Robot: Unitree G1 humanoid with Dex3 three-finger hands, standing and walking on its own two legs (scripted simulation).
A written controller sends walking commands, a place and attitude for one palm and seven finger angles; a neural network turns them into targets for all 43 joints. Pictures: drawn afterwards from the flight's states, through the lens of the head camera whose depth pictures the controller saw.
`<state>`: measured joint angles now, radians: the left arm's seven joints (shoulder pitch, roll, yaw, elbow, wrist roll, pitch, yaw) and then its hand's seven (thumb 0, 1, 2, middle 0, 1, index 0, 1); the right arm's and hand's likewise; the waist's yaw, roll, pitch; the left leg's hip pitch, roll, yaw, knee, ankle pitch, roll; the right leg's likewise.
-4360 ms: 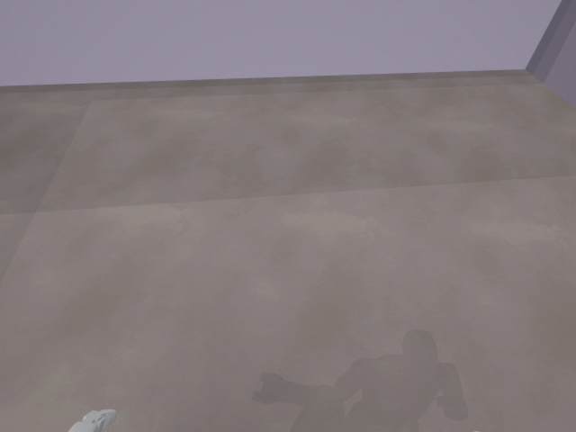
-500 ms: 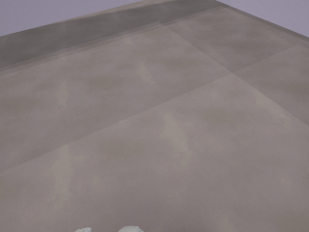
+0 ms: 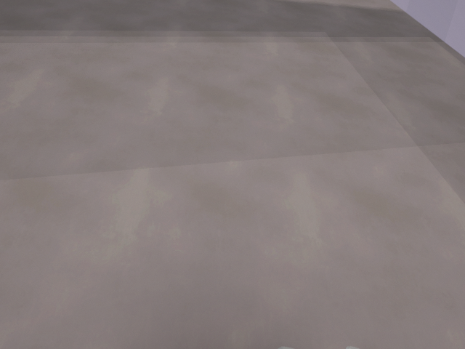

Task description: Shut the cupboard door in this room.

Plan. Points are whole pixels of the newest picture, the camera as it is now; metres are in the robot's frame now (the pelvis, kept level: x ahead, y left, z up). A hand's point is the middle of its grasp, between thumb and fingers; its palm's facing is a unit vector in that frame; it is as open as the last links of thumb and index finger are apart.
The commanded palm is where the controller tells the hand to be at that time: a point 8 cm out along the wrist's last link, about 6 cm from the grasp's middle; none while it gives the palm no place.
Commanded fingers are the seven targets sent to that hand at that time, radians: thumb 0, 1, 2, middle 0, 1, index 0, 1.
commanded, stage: turn or walk to find it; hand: left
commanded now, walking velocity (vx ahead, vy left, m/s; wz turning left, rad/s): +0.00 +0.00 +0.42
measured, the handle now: out of the picture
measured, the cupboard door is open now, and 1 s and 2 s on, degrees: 81 81 81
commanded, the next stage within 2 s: none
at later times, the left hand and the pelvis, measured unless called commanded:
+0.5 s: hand out of the picture +0.06 +0.16 -0.14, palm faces +0.20 -0.94 -0.29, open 7.3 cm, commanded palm none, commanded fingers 0.00 0.90 0.90 -0.20 -0.30 -0.20 -0.30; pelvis -0.02 -0.05 +0.00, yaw +12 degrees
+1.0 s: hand out of the picture -0.15 +0.17 -0.19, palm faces +0.48 -0.84 -0.24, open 7.3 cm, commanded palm none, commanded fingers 0.00 0.90 0.90 -0.20 -0.30 -0.20 -0.30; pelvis -0.07 -0.02 -0.01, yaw +25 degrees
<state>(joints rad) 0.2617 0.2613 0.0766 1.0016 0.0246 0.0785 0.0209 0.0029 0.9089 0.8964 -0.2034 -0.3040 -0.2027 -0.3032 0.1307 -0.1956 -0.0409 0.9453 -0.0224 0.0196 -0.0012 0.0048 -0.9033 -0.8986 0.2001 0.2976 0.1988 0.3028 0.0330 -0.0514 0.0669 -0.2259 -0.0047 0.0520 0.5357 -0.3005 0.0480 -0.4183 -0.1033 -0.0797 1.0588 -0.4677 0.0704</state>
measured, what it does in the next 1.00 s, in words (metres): steps on the spot, turning left: right foot, then left foot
